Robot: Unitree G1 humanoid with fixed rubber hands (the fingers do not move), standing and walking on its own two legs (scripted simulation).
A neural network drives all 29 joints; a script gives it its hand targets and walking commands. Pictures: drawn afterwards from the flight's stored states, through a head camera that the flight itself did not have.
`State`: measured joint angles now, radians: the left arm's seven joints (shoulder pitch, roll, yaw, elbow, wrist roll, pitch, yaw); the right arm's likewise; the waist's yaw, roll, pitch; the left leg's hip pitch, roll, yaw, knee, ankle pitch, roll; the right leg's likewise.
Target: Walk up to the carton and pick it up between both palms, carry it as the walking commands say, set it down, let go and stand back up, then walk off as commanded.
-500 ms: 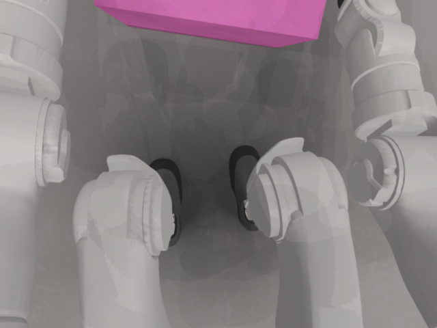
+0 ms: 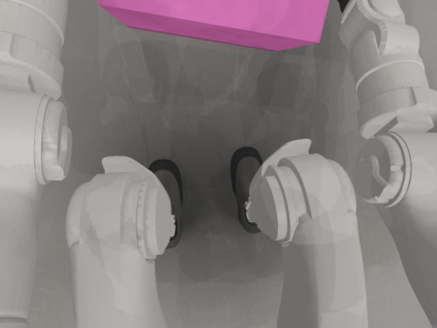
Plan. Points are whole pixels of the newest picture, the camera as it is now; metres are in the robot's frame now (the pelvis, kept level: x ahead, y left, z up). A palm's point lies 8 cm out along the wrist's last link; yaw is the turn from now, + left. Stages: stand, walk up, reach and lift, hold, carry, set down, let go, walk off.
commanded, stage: set down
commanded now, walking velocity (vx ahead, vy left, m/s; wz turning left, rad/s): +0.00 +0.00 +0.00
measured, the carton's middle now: out of the picture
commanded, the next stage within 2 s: none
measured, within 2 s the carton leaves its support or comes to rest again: neither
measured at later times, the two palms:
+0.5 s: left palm out of the picture +0.58 +0.16 -0.19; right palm out of the picture +0.52 -0.21 -0.18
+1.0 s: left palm out of the picture +0.58 +0.20 -0.19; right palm out of the picture +0.52 -0.24 -0.18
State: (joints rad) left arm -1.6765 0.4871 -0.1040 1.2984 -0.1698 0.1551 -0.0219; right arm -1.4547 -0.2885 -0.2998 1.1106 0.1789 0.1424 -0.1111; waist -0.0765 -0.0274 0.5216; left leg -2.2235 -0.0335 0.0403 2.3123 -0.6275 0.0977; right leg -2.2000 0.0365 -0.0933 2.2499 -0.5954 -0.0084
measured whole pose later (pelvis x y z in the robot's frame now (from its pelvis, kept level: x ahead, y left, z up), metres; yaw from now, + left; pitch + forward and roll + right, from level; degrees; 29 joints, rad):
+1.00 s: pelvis +0.00 +0.00 -0.01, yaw +0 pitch +31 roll -5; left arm -1.64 0.63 -0.12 1.24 -0.28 0.12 -0.02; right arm -1.45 -0.35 -0.29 1.11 0.24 0.10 -0.12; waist -0.10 -0.04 0.52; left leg -2.27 0.01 0.04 2.34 -0.61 0.10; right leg -2.24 -0.01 -0.12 2.27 -0.57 -0.04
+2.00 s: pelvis -0.01 +0.00 +0.19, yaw +2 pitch +31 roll -2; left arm -1.62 0.73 0.04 0.91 -0.24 0.39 -0.10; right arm -1.34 -0.34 -0.31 0.57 0.20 0.42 -0.16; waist -0.14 0.00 0.52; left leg -1.69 -0.04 0.03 1.64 -0.49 0.07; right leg -1.69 0.04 -0.03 1.60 -0.45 0.00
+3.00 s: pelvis +0.04 -0.02 +0.37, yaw +2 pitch +20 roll +0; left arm -0.49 0.30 0.17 0.44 -0.04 0.28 0.03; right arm -0.35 -0.30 -0.11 0.34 0.06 0.28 0.06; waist -0.06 -0.02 0.24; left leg -0.91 -0.05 -0.01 0.87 -0.30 0.02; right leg -0.93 0.06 0.02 0.86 -0.27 -0.03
